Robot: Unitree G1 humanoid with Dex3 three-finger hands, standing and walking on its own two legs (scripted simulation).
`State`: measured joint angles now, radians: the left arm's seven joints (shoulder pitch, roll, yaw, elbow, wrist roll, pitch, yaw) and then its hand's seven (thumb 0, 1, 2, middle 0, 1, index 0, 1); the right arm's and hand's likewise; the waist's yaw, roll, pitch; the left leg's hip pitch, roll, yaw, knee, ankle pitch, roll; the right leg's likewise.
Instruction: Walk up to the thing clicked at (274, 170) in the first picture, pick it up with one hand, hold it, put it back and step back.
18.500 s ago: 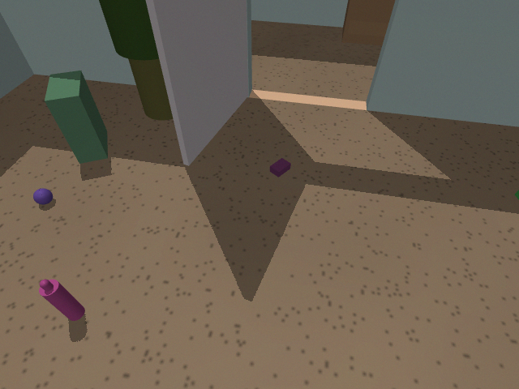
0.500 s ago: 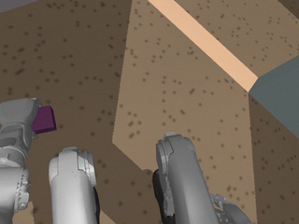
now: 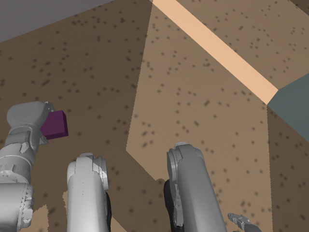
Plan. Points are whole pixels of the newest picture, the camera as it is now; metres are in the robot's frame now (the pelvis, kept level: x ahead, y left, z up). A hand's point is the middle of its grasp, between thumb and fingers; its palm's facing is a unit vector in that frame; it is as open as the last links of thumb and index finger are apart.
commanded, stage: lift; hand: left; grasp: from above
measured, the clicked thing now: (46, 126) +0.42 +0.28 -0.18
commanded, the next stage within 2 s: hold in 1.46 s
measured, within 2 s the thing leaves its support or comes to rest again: neither
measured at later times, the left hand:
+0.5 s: hand out of the picture +0.35 +0.29 +0.01, palm faces -0.43 -0.11 -0.90, open 9.5 cm
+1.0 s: hand out of the picture +0.34 +0.26 +0.20, palm faces -0.45 -0.12 -0.89, open 9.5 cm
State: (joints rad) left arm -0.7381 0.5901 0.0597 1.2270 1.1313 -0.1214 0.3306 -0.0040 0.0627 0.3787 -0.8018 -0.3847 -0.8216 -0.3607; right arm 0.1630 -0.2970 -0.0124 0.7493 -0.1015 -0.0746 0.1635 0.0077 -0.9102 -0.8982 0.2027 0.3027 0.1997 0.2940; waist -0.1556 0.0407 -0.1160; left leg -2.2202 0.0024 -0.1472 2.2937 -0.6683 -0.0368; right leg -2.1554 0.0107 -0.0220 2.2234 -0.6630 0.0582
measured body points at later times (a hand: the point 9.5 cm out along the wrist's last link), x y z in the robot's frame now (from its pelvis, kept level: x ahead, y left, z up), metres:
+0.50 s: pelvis +0.00 +0.01 +0.12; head +0.16 +0.04 +0.54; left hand +0.37 +0.29 +0.06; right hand +0.16 -0.26 +0.00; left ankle +0.08 +0.13 -0.33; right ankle +0.10 -0.14 -0.33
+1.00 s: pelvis +0.04 +0.00 +0.29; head +0.12 +0.01 +0.73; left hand +0.35 +0.26 +0.25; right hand +0.16 -0.26 +0.17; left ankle +0.08 +0.14 -0.33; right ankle +0.10 -0.14 -0.33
